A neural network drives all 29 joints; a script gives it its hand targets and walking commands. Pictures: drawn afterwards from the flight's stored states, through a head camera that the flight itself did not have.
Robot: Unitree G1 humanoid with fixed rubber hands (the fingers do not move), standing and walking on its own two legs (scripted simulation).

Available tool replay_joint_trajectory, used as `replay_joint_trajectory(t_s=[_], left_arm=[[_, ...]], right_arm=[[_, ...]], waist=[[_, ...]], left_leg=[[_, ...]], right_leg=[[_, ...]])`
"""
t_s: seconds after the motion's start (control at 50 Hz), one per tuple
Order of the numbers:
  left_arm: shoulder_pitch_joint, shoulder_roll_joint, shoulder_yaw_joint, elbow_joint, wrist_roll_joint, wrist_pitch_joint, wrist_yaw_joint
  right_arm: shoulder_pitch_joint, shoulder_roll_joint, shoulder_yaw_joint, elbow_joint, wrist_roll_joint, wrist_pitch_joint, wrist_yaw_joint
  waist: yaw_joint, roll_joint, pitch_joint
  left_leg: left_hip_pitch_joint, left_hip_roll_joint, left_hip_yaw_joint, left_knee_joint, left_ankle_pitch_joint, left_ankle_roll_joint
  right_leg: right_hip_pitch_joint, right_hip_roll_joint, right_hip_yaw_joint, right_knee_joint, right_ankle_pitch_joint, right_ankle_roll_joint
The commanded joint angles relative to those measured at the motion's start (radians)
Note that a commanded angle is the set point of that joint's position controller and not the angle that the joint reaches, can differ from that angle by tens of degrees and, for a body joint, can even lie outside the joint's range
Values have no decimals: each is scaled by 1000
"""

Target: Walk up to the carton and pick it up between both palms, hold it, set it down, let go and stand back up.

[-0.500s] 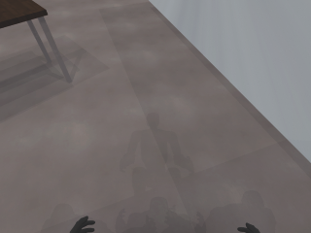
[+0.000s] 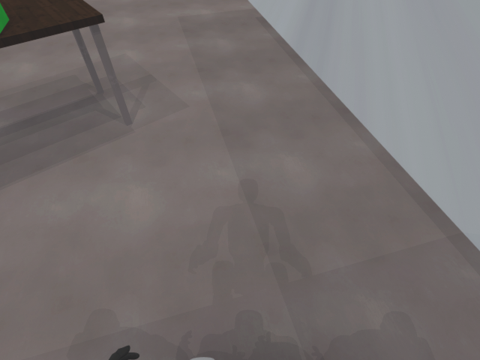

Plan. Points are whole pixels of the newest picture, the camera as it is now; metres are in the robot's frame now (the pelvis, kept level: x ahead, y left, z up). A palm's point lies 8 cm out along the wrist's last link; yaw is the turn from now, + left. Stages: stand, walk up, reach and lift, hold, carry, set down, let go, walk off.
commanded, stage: walk up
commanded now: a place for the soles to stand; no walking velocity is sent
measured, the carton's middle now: out of the picture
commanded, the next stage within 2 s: none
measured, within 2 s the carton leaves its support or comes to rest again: neither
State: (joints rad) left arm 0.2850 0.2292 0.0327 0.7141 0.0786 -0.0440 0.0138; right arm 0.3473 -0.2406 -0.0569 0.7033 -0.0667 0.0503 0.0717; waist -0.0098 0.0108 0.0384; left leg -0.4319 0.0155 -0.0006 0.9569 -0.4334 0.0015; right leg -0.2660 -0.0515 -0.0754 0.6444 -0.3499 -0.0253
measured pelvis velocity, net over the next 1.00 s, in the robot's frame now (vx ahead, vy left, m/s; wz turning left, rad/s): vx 0.29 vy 0.28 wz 0.61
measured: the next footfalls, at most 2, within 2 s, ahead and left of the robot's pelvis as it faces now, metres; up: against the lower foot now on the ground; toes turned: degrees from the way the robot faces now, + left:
left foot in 0.22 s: +0.15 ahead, +0.25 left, +0.00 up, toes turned +17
right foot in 0.54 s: +0.30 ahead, +0.05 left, +0.00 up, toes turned +11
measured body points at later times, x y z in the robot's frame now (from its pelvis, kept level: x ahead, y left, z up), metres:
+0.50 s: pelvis +0.13 +0.12 -0.01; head +0.11 +0.12 +0.44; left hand +0.18 +0.40 -0.11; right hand +0.23 -0.12 -0.14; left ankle +0.11 +0.24 -0.72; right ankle +0.24 +0.04 -0.71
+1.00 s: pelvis +0.29 +0.28 -0.03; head +0.29 +0.31 +0.42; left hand +0.12 +0.50 -0.16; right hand +0.57 +0.15 -0.11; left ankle +0.33 +0.43 -0.72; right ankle +0.29 +0.06 -0.66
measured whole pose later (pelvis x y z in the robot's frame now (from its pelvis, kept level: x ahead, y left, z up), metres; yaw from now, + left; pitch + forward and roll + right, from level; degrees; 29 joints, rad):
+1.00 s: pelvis +0.29 +0.28 -0.03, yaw +35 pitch -3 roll -1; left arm 0.49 0.33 0.02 0.78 0.04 0.00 -0.01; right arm 0.21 -0.27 -0.06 0.68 -0.03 -0.04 0.04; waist 0.04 -0.03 0.08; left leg -0.51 0.02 0.04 0.80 -0.24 0.04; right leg -0.24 -0.20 -0.07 1.13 -0.49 -0.04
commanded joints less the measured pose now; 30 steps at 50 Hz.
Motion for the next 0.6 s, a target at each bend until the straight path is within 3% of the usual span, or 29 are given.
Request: replay_joint_trajectory(t_s=[0.0, 0.04, 0.08, 0.12, 0.16, 0.18, 0.2, 0.22, 0.24, 0.26, 0.28, 0.3, 0.34, 0.38, 0.44, 0.46, 0.48, 0.5, 0.52, 0.54, 0.56, 0.58], left_arm=[[-8, 245, 92, -54, 21, -61, 44], [-63, 261, 91, -45, 12, -68, 38], [-77, 280, 95, -28, 10, -68, 29], [-99, 300, 98, -16, 13, -62, 22], [-136, 307, 97, -9, 11, -46, 17], [-146, 292, 87, -3, 7, -31, 12], [-110, 230, 64, -1, 8, -14, 3], [-138, 122, 19, -61, -18, -11, -18], [-195, 133, 10, -156, -53, -18, -28], [-192, 178, 21, -169, -65, -19, -35], [-167, 191, 26, -148, -68, -19, -39], [-122, 206, 33, -121, -63, -20, -37], [-37, 211, 45, -88, -55, -25, -45], [0, 191, 51, -88, -58, -19, -54], [58, 168, 63, -98, -62, -16, -56], [110, 161, 68, -94, -61, -17, -56], [212, 157, 75, -76, -58, -20, -53], [345, 169, 90, -44, -50, -23, -44], [459, 238, 109, -32, -29, -29, -26], [462, 303, 86, -53, 8, -40, 2], [273, 304, 84, -76, 4, -38, 29], [148, 298, 77, -96, -8, -45, 41]], right_arm=[[-104, -153, -56, -174, -11, -22, 31], [-96, -141, -62, -166, 3, -23, 52], [-121, -127, -63, -167, 24, -30, 65], [-95, -121, -67, -143, 39, -46, 69], [15, -125, -76, -93, 50, -68, 60], [99, -146, -86, -57, 51, -79, 50], [199, -196, -104, -11, 48, -91, 29], [302, -304, -124, -1, 43, -100, -2], [254, -357, -103, -38, 56, -101, -19], [166, -366, -97, -40, 63, -92, -36], [124, -370, -90, -39, 54, -86, -53], [82, -345, -80, -44, 33, -82, -67], [4, -289, -55, -51, 16, -83, -73], [-11, -282, -53, -37, 14, -86, -68], [-56, -265, -52, -27, 25, -80, -50], [-91, -259, -50, -27, 27, -75, -43], [-148, -251, -45, -30, 29, -67, -35], [-181, -214, -35, -36, 23, -59, -27], [-190, -128, -7, -65, 15, -58, -24], [-173, -88, 11, -121, 28, -65, -20], [-140, -146, -11, -120, 21, -50, -25], [-88, -173, -22, -88, 1, -35, -21]], waist=[[43, -81, 51], [41, -153, 67], [47, -201, 94], [30, -207, 84], [-21, -166, 69], [-65, -73, 53], [-108, 101, 13], [-190, 394, 9], [-167, 396, 1], [-112, 271, 38], [-87, 219, 50], [-62, 174, 50], [-24, 175, 28], [-14, 187, 23], [17, 132, 25], [49, 102, 21], [109, 63, 4], [177, -7, -24], [242, -253, -13], [214, -289, 17], [96, -134, 114], [43, -106, 152]], left_leg=[[-398, 162, -139, 229, 58, -21], [-303, 171, -99, 155, 53, -37], [-218, 174, -56, 21, 13, -27], [-59, 148, 37, -99, 15, 3], [174, 97, 154, -153, 89, 35], [302, 53, 201, -206, 109, 45], [395, -32, 214, -248, 13, 57], [453, 103, -220, -490, -330, 163], [368, 267, -769, -799, -618, 288], [329, 352, -851, -855, -709, 330], [278, 365, -811, -821, -696, 340], [233, 347, -704, -764, -613, 327], [97, 299, -510, -725, -442, 281], [28, 285, -419, -727, -379, 275], [-92, 251, -327, -694, -394, 244], [-163, 222, -279, -651, -411, 223], [-287, 174, -212, -561, -444, 190], [-420, 99, -132, -385, -473, 140], [-506, -10, -11, -14, -393, 68], [-592, -102, -120, 311, -196, 25], [-583, -16, -176, 407, -71, 12], [-551, 39, -134, 435, 22, -13]], right_leg=[[152, -453, 459, -439, -408, -252], [89, -409, 273, -461, -361, -224], [44, -387, 127, -455, -339, -207], [-19, -347, 5, -418, -361, -186], [-148, -316, -70, -335, -474, -182], [-218, -278, -118, -204, -531, -167], [-259, -193, -173, 72, -500, -129], [-478, -54, -231, 526, -358, -43], [-597, -16, 21, 652, -318, -26], [-622, -68, 107, 697, -259, -24], [-616, -99, 124, 688, -238, -17], [-568, -120, 120, 642, -208, -9], [-397, -118, 110, 461, -219, -1], [-302, -85, 76, 350, -171, -1], [-139, -49, 46, 227, -13, -16], [-31, -29, 20, 172, 32, -23], [159, 4, -25, 107, 79, -29], [362, 38, -47, 87, 32, -31], [403, -105, 170, -113, -250, -48], [329, -412, 778, -461, -749, -121], [166, -500, 900, -599, -886, -157], [88, -493, 799, -564, -822, -178]])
